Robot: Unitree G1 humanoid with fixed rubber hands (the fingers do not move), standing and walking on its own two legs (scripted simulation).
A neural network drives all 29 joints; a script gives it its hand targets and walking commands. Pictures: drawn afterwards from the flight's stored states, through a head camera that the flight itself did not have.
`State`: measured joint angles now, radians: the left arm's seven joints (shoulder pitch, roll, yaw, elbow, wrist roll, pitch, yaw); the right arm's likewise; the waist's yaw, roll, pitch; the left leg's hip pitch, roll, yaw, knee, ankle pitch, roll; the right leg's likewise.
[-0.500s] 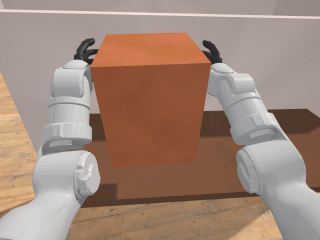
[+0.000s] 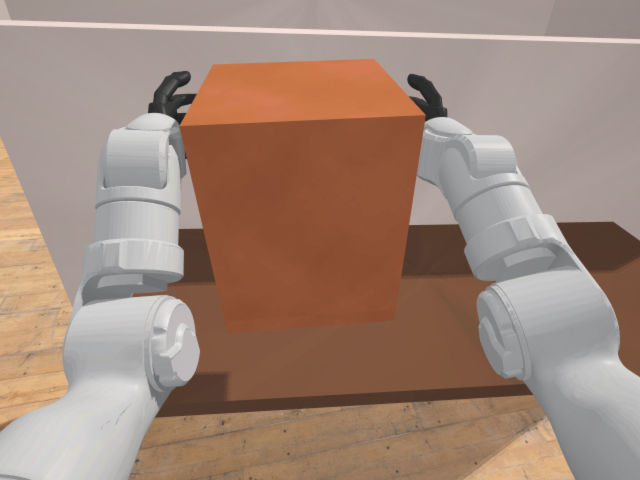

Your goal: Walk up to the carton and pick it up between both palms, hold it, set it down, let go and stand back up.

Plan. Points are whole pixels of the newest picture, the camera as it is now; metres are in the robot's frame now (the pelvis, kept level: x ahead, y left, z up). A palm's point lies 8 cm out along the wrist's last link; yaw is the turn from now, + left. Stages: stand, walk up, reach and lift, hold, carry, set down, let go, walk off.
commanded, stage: hold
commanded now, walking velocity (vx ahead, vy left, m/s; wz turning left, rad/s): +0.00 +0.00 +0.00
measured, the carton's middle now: (303, 191) +0.37 +0.00 +0.26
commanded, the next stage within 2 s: none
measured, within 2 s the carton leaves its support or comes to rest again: neither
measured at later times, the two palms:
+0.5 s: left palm (167, 134) +0.37 +0.15 +0.33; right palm (430, 138) +0.37 -0.14 +0.33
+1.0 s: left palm (165, 135) +0.38 +0.15 +0.33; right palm (427, 137) +0.37 -0.14 +0.33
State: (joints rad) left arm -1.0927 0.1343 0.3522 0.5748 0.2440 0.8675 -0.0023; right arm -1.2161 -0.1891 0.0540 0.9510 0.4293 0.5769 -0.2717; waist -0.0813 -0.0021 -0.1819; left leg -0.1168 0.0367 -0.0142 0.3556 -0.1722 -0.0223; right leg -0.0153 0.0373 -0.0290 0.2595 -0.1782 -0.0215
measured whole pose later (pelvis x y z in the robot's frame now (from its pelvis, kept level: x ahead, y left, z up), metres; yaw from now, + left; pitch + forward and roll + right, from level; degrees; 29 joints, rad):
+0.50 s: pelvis +0.00 +0.00 +0.00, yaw +0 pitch -3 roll -1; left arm -1.10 0.13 0.36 0.57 0.24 0.86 -0.01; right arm -1.21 -0.19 0.05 0.92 0.43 0.60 -0.28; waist -0.09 0.00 -0.19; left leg -0.13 0.03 -0.02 0.36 -0.17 -0.02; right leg -0.03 0.04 -0.02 0.26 -0.18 -0.02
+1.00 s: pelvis +0.00 +0.00 +0.00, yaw +0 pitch -3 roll -1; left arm -1.11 0.13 0.36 0.59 0.24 0.86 0.00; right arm -1.23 -0.19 0.04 0.96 0.43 0.60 -0.28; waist -0.08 0.00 -0.19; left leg -0.14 0.03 -0.04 0.37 -0.18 -0.02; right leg -0.03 0.04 -0.02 0.26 -0.18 -0.02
